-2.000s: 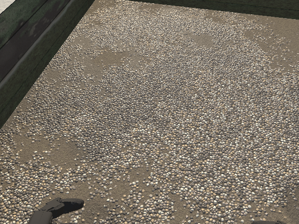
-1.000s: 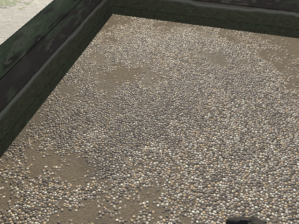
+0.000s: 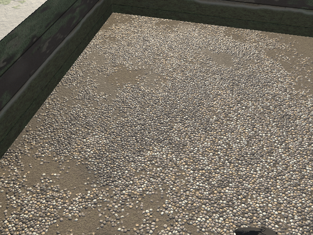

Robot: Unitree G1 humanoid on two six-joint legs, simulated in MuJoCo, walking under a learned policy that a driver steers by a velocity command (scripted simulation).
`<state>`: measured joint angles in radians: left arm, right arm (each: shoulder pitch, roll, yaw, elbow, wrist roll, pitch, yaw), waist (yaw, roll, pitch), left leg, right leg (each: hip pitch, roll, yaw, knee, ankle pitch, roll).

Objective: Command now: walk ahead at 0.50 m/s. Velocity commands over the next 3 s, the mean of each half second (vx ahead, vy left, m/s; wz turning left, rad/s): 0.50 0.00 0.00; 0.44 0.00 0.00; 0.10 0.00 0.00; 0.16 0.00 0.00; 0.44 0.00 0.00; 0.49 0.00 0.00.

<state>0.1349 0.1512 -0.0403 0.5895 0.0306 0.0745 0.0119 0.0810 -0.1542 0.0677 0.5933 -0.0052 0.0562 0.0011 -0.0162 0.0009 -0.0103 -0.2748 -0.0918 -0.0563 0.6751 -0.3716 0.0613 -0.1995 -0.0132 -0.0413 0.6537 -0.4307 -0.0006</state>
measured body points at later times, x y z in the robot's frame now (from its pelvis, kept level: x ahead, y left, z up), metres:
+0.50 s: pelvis +0.00 +0.00 +0.00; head -0.01 +0.00 +0.45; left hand +0.19 +0.20 -0.08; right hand +0.21 -0.19 -0.07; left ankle -0.01 +0.09 -0.72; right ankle -0.05 -0.12 -0.72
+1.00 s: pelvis +0.00 +0.00 +0.01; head -0.01 +0.00 +0.46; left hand +0.19 +0.19 -0.08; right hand +0.19 -0.19 -0.07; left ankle -0.01 +0.09 -0.72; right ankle -0.05 -0.12 -0.72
